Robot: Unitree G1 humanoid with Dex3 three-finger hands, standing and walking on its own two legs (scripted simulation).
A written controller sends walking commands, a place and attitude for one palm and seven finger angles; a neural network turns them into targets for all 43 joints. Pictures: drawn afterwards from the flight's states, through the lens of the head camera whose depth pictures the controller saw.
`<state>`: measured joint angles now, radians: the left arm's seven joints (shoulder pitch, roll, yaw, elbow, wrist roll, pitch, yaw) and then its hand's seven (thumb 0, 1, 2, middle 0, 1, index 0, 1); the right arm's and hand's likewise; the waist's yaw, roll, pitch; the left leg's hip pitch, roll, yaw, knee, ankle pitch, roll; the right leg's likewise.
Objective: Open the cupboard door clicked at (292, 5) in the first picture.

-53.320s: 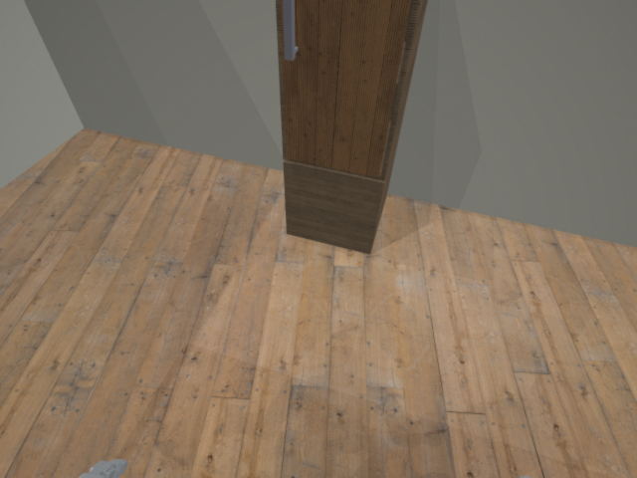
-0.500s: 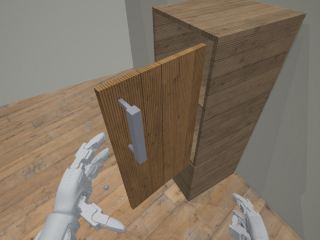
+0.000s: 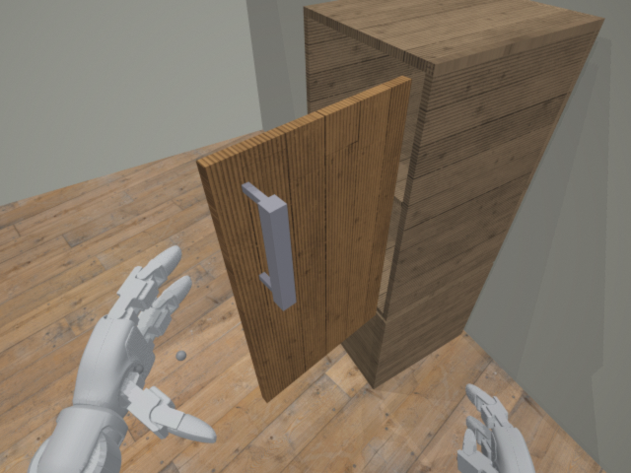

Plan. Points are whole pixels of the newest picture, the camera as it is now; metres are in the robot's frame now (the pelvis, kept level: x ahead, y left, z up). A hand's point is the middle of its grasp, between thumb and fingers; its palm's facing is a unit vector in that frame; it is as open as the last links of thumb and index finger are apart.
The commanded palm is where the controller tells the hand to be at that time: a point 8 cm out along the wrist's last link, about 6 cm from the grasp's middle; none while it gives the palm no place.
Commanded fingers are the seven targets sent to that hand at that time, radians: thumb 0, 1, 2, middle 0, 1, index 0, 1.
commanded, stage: draw the hand back to the body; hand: left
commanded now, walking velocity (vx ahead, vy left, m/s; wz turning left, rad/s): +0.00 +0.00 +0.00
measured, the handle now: (269, 249) +0.35 +0.10 +0.13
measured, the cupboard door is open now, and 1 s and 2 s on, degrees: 100 100 100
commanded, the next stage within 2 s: step back with the hand held close in 1.36 s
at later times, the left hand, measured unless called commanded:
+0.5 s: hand (118, 350) +0.20 +0.22 +0.14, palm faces +0.29 -0.91 -0.30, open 14.7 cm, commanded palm +0.16 +0.26 +0.16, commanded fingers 0.00 0.09 0.56 -0.17 -0.30 -0.17 -0.30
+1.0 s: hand (69, 313) +0.22 +0.27 +0.17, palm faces +0.44 -0.80 -0.40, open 8.8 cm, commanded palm +0.17 +0.30 +0.18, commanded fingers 0.00 0.90 0.90 -0.20 -0.30 -0.20 -0.30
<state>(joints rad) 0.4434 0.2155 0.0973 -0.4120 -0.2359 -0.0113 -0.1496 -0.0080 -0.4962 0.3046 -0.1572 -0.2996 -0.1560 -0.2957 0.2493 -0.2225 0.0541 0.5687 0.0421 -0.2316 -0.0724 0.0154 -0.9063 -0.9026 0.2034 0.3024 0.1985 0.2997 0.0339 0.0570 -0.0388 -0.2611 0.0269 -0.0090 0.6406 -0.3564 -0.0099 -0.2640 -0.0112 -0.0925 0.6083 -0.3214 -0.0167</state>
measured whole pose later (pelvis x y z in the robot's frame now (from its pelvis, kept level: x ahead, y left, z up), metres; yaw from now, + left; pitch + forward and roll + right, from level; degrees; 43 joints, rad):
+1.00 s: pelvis +0.02 +0.01 +0.02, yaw -2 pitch -4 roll -1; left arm 0.48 0.33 0.33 -0.40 -0.05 -0.09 0.13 0.01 0.63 0.79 -0.21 -0.30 -0.20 -0.30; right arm 0.19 -0.22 0.01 0.64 0.00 -0.11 -0.08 0.01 -0.91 -0.90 0.20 0.30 0.20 0.30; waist 0.08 0.06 0.02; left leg -0.07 0.02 0.03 0.42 -0.29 0.00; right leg -0.09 -0.01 -0.06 0.40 -0.25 0.00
